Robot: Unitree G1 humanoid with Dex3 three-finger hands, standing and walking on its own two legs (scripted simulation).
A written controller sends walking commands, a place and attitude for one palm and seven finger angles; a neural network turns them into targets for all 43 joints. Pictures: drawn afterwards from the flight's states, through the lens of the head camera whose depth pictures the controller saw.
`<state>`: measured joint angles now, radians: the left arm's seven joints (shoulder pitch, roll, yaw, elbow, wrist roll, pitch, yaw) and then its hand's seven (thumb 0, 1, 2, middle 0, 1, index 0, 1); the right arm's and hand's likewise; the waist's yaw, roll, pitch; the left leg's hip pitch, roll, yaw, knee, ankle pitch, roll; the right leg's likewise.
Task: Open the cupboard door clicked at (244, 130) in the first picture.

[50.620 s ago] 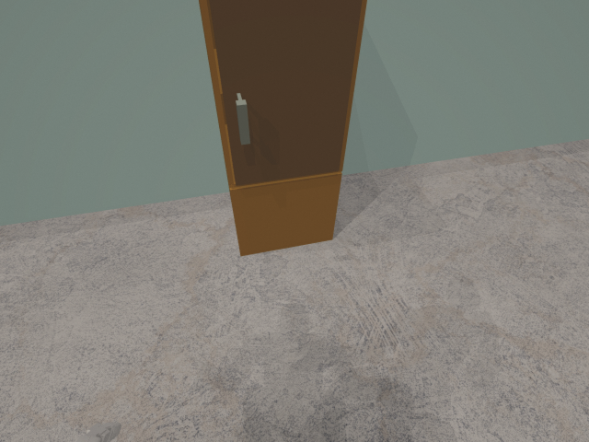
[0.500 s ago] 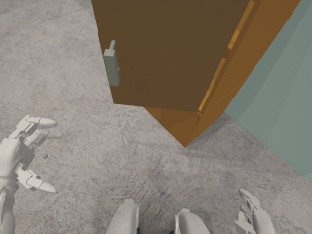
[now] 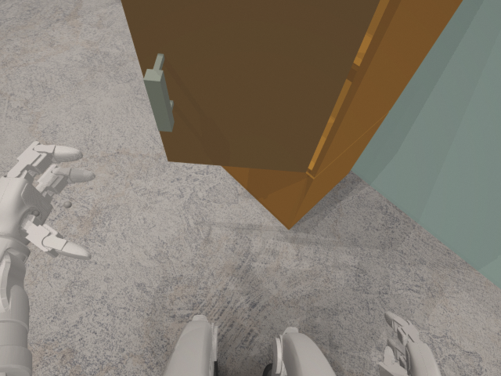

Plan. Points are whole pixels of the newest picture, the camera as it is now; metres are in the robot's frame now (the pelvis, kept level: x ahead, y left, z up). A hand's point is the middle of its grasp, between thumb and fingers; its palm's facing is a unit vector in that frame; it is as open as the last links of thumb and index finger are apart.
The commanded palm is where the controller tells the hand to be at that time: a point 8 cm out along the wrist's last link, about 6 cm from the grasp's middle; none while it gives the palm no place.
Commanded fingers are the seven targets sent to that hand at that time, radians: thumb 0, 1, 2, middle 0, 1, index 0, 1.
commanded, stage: move the hooked fingers beside the handle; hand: left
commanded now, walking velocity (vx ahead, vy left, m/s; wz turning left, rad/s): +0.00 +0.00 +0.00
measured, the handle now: (163, 93) +0.58 +0.19 +0.04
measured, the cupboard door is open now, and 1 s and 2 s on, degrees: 43 43 43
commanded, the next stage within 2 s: none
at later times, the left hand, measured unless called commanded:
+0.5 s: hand (96, 159) +0.43 +0.26 +0.04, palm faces +0.00 -1.00 -0.04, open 14.0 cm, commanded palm +0.41 +0.30 +0.04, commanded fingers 0.00 -0.50 0.30 -0.30 -1.20 -0.30 -1.20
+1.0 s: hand (114, 126) +0.50 +0.25 +0.04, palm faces -0.01 -1.00 -0.03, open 14.0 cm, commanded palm +0.49 +0.29 +0.04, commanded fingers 0.00 -0.50 0.30 -0.30 -1.20 -0.30 -1.20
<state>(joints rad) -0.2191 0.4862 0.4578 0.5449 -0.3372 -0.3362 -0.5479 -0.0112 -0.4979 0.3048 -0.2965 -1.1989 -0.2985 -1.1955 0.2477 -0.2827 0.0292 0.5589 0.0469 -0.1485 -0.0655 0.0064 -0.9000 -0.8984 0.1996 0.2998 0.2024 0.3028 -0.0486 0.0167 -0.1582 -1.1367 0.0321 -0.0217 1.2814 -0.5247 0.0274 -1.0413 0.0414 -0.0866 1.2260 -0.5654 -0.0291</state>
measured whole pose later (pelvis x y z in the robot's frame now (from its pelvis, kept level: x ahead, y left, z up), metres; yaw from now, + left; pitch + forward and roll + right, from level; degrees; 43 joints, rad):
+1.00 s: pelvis +0.00 +0.01 -0.01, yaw -2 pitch +27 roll -5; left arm -0.85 0.64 0.48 1.13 -0.13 -0.42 -0.42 -0.01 -0.50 0.30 -0.30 -1.20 -0.30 -1.20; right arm 0.32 -0.29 0.05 0.62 0.01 0.03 -0.03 0.00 -0.90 -0.90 0.20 0.30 0.20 0.30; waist -0.17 0.02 -0.14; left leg -1.29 0.04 -0.02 1.33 -0.53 0.04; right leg -1.19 0.05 -0.08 1.26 -0.55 -0.02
